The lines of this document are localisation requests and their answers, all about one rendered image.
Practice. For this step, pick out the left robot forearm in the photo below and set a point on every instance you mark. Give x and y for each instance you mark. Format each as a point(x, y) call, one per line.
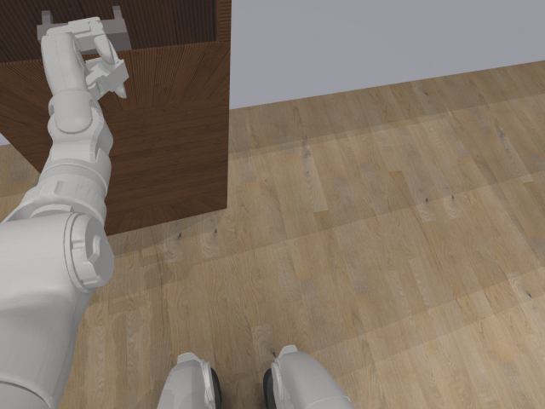
point(77, 172)

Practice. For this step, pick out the robot left upper arm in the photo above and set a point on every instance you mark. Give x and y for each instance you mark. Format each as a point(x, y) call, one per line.
point(49, 268)

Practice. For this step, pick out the drawer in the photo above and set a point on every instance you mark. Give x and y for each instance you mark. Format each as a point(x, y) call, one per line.
point(150, 23)

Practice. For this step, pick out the robot thigh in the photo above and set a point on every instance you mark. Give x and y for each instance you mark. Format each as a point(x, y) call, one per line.
point(298, 377)
point(188, 386)

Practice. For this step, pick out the cabinet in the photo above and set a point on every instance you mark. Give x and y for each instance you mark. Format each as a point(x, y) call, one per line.
point(170, 135)

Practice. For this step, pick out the robot left hand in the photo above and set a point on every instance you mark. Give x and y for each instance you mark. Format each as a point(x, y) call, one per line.
point(65, 68)

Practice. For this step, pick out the handle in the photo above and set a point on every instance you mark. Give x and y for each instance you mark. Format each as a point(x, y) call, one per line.
point(116, 30)

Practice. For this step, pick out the robot right thigh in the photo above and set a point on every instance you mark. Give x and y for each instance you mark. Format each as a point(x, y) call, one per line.
point(298, 377)

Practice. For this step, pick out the robot left thigh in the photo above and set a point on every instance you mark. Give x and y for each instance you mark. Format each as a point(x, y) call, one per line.
point(188, 386)

